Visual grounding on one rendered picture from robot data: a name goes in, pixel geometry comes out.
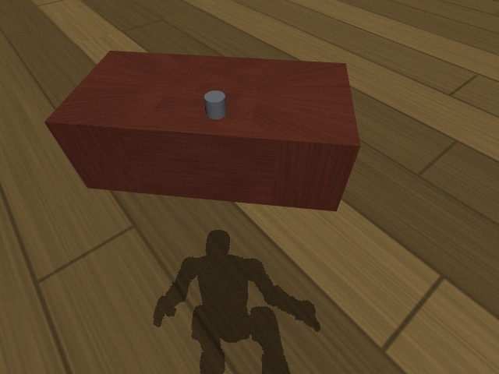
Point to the can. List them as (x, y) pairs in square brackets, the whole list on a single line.
[(215, 104)]

